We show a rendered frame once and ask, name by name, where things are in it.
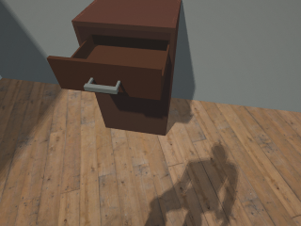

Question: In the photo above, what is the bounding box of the drawer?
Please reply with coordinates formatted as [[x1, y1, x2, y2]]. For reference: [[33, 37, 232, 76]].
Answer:
[[47, 34, 170, 101]]

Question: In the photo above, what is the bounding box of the handle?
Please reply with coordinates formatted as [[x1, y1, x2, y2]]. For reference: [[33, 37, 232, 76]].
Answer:
[[84, 77, 120, 94]]

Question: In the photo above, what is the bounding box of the cabinet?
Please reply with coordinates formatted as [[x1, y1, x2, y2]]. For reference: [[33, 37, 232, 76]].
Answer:
[[71, 0, 182, 136]]

